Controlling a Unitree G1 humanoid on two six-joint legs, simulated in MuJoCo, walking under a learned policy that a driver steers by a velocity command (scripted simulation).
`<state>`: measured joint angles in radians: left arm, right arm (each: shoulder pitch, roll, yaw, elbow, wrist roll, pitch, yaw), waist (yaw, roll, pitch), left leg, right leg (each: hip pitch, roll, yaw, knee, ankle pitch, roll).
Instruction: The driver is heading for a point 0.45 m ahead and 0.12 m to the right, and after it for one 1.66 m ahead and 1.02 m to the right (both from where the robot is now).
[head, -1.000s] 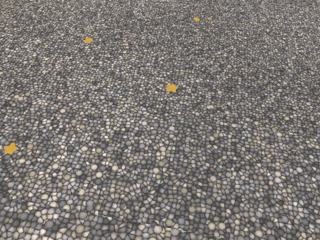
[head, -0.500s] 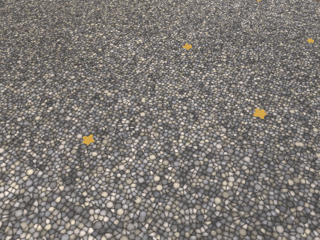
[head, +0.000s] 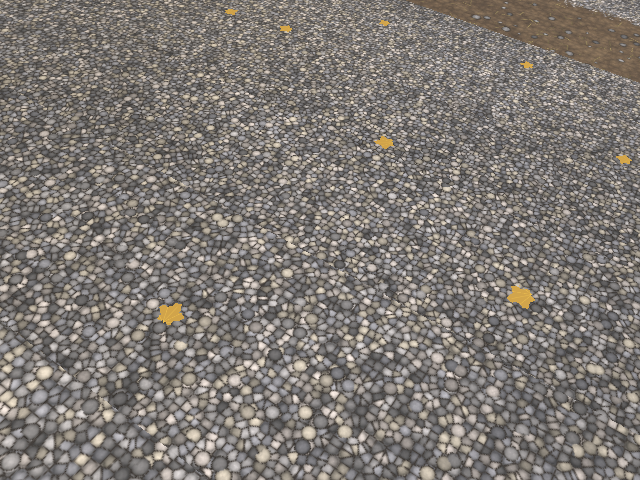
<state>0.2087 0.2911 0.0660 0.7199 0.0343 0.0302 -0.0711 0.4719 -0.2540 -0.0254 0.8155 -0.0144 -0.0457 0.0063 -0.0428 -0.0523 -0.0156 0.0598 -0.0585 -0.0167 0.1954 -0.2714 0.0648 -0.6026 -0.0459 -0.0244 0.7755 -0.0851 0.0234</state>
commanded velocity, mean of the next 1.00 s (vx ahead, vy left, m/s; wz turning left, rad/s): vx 0.33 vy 0.00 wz -0.17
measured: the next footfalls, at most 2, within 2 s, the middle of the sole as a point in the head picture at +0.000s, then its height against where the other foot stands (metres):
right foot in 0.14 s outside the picture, level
left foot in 0.84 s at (237, 445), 0.17 m lower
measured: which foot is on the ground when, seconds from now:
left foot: down 0.00-0.14, up 0.16-0.82, down 0.84-1.00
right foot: up 0.00-0.12, down 0.14-0.82, up 0.84-1.00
